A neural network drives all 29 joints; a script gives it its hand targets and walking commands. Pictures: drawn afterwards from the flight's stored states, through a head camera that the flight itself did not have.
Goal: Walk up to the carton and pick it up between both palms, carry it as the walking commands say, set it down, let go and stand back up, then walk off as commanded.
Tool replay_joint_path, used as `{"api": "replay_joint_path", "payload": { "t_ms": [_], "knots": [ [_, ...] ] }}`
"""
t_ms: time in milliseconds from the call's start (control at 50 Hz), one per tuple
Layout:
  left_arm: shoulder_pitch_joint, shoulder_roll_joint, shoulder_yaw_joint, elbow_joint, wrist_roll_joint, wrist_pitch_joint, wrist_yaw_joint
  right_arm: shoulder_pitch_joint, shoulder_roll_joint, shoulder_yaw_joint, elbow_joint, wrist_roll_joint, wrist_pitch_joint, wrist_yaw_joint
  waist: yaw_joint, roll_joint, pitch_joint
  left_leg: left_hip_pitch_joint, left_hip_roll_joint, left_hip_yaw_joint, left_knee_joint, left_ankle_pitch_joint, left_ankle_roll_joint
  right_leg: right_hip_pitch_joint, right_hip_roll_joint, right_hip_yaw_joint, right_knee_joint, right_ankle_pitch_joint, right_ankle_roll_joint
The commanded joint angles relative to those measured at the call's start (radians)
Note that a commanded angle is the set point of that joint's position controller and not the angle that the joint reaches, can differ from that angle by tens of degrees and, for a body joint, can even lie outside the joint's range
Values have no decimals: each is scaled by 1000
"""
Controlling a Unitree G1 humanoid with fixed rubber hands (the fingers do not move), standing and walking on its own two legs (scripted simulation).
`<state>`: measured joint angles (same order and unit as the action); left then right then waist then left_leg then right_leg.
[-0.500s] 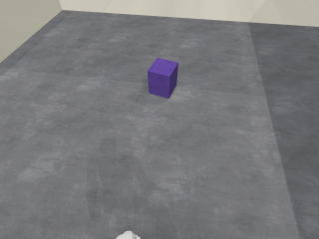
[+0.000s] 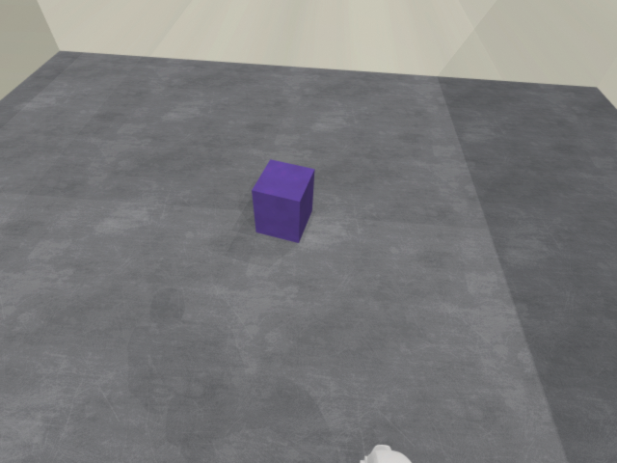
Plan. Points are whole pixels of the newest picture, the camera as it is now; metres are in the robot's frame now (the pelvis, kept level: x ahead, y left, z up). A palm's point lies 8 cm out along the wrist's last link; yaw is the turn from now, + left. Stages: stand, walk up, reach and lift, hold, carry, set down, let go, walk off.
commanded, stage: walk up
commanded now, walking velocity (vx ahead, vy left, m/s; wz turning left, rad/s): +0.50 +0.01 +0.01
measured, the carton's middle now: (284, 201) +1.25 -0.03 -0.66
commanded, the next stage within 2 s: none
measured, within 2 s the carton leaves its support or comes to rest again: neither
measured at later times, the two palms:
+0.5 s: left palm out of the picture +0.19 +0.25 -0.16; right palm (412, 317) +0.39 -0.22 -0.14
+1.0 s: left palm (177, 244) +0.59 +0.23 -0.13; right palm (404, 297) +0.46 -0.23 -0.18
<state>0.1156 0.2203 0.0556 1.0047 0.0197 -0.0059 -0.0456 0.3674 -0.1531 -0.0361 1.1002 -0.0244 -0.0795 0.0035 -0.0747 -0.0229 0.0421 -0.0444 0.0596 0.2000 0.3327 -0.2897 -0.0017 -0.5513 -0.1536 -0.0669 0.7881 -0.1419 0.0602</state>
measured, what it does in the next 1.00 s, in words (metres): walks ahead: right foot, then left foot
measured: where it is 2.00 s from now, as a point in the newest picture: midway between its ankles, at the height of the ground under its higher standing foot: (280, 296)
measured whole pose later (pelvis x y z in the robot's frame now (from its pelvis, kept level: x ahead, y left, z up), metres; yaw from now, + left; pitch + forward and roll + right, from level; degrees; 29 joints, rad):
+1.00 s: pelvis +0.49 +0.00 -0.02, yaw +0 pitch +0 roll +0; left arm 0.13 0.14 0.02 1.02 0.04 -0.08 -0.01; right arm 0.34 -0.22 -0.05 1.12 -0.03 -0.03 0.02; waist -0.03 0.08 0.04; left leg -0.33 0.09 0.08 1.05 -0.42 0.00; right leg -0.32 -0.07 -0.19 0.60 -0.27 -0.03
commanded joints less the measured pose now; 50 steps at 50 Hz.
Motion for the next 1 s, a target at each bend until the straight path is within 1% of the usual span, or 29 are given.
{"api": "replay_joint_path", "payload": {
  "t_ms": [0, 40, 60, 80, 100, 120, 140, 160, 180, 240, 280, 300, 360, 420, 460, 480, 500, 520, 560, 600, 660, 740, 820, 840, 860, 880, 900, 940, 980],
  "knots": [
    [-87, -3, -6, -81, -2, -31, -15, 19, -165, -23, -33, -3, -14, -6, 12, 230, 51, -85, 174, -69, -193, 134, 102, 97, 66, -99, -156, 17, -3],
    [-135, 11, -1, -72, 5, -42, -6, 113, -141, -23, 15, -8, -5, -9, 0, 193, 21, -42, 188, -87, -110, 251, 98, 126, 77, -117, -173, -74, -27],
    [-91, 16, -3, -74, 4, -49, -4, 95, -149, -19, 6, -5, -3, -11, 32, 198, 9, -56, 163, -80, -28, 340, 96, 196, 77, -119, -227, -73, -42],
    [8, 47, 15, -47, 5, -57, 8, 82, -144, -8, 12, -6, 1, -7, 93, 111, -38, -148, 130, -53, 141, 399, 75, 382, 64, -92, -284, -39, -70],
    [212, 141, 48, 34, 13, -65, 27, 52, -150, -11, -19, 1, -6, -4, 189, -58, -154, -328, 91, -49, 388, 368, 35, 675, 11, -5, -274, 6, -119],
    [421, 265, 71, 80, 26, -67, 46, -24, -109, -5, -76, 11, -13, -3, 271, -384, -273, -523, -17, -47, 736, -170, 9, 857, -277, 354, -408, 146, -185],
    [507, 295, 69, 99, 24, -70, 45, -49, -118, -14, -105, 22, -11, -3, 262, -318, -278, -624, -9, -137, 869, -309, 19, 911, -390, 582, -486, 273, -241],
    [438, 241, 54, 82, 26, -68, 55, -42, -116, -1, -80, 15, -21, -4, 232, -149, -291, -683, 21, -188, 985, -230, 14, 928, -349, 509, -411, 348, -299],
    [385, 236, 62, 58, 15, -72, 61, -26, -112, -4, -74, 5, -9, -2, 194, -41, -241, -695, 57, -198, 968, -197, 0, 809, -363, 491, -433, 251, -256],
    [212, 150, 51, 16, -6, -80, 71, -57, -114, -21, -60, 5, 17, 12, 131, -72, -152, -628, 78, -212, 940, -95, -9, 613, -294, 294, -465, 318, -253],
    [107, 113, 47, -10, -1, -80, 57, -73, -90, -12, -86, 3, 45, 28, 74, -179, -64, -553, 122, -216, 749, -41, -22, 433, -252, 160, -516, 204, -184],
    [159, 103, 36, 18, 7, -77, 56, -120, -44, -3, -88, 3, 56, 46, 100, -213, -21, -544, 107, -176, 696, 9, -23, 410, -232, 140, -550, 154, -186],
    [126, 124, 41, -3, 8, -70, 48, -155, -50, 6, -128, 13, 64, 65, 72, -287, -26, -333, 64, -90, 392, 69, -41, 295, -135, -16, -564, -6, -130],
    [134, 151, 37, 7, 15, -55, 44, -202, -91, 8, -133, 3, 59, 70, 65, -213, 16, -245, 23, -6, 241, 83, -61, 228, -149, 16, -547, -77, -141],
    [155, 90, 12, 17, 11, -56, 32, -29, -152, -18, -74, 2, 30, 45, -13, -41, -66, 60, 26, -28, 180, 68, -17, 117, 5, -109, -261, -233, -101],
    [129, 26, -7, 13, 16, -67, 26, 162, -253, -60, -22, -20, 20, 26, -113, 262, -152, 246, 191, -231, 100, -112, 41, -70, 73, -144, 58, -330, -77],
    [133, 14, -3, -56, 14, -65, 21, 293, -363, -67, -16, -30, 12, 12, -136, 437, -214, 259, 433, -651, -151, -319, 106, -176, 127, -63, 366, -496, -59],
    [90, 47, 5, -72, 13, -61, 20, 198, -353, -59, -24, -16, 13, 6, -85, 296, -105, 145, 444, -758, -223, -435, 157, -199, 76, 43, 459, -412, -71],
    [49, 54, 5, -62, 14, -62, 19, 25, -275, -45, -84, -10, 12, -4, -24, 218, 26, -16, 373, -564, -180, -348, 166, -220, -5, 83, 483, -278, -85],
    [172, 39, -3, 0, 7, -54, 10, -132, -192, -44, -121, -5, 6, -7, 64, 263, 33, -114, 299, -402, -210, -227, 130, -84, -24, 54, 364, -167, -65],
    [145, 24, -6, -1, 10, -46, 4, -70, -172, -32, -95, -6, -8, -6, 56, 225, -14, -91, 280, -273, -175, 4, 136, -34, -33, 18, 230, -109, -35],
    [18, 8, -17, -50, 4, -42, 1, -49, -184, -27, -71, -6, -4, -5, 49, 162, 48, -157, 248, -194, -183, -17, 141, 68, -2, -18, -52, -116, -31],
    [105, 25, -2, 2, 3, -48, 6, -85, -206, -31, -57, -9, 6, 4, 109, 111, 19, -284, 197, -144, -87, -81, 119, 357, 63, -100, -207, -62, -38],
    [153, 49, 10, 20, 1, -53, 19, -89, -190, -23, -62, -11, 10, 5, 149, -1, -23, -334, 161, -138, 36, -73, 92, 484, 61, -91, -224, -64, -59],
    [287, 97, 28, 62, 4, -61, 27, -104, -161, -15, -78, -8, -2, 5, 209, -117, -89, -415, 94, -102, 246, -23, 49, 646, -11, 30, -305, -127, -99],
    [413, 205, 47, 82, 23, -62, 41, -148, -92, -6, -106, 3, -4, 11, 274, -368, -124, -582, -13, -45, 573, -188, 15, 730, -250, 366, -517, -332, -147],
    [418, 273, 41, 85, 22, -51, 48, -131, -112, -15, -140, 5, 6, 14, 231, -310, -95, -672, 1, -118, 771, -248, 20, 714, -395, 613, -661, -400, -213],
    [304, 181, 23, 70, 28, -63, 49, -110, -111, -23, -91, 1, 10, 18, 177, -130, 16, -671, 76, -190, 864, -125, 9, 578, -334, 522, -618, -258, -224],
    [193, 104, 21, 28, 8, -73, 49, -107, -116, -18, -73, -1, 8, 25, 122, -148, 4, -592, 118, -194, 787, -67, 5, 486, -213, 293, -608, -175, -209]
  ]
}}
